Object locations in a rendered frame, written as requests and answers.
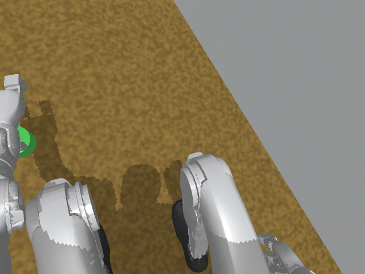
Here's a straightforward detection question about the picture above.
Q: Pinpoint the tin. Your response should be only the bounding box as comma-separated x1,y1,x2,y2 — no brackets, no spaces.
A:
17,126,37,158

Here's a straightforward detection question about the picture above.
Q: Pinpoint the right robot hand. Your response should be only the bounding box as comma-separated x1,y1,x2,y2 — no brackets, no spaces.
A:
256,233,305,274

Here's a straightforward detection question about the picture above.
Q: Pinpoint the left robot hand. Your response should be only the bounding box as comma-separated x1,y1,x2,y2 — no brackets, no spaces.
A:
0,74,29,151

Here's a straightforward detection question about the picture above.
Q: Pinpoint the left robot arm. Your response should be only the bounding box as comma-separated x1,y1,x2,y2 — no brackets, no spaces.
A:
0,123,26,274

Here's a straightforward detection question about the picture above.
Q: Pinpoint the right robot foot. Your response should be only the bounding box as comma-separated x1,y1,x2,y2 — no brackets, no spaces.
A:
172,199,208,273

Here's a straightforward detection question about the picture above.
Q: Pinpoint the left robot foot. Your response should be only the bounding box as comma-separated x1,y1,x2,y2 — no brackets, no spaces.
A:
98,223,113,274

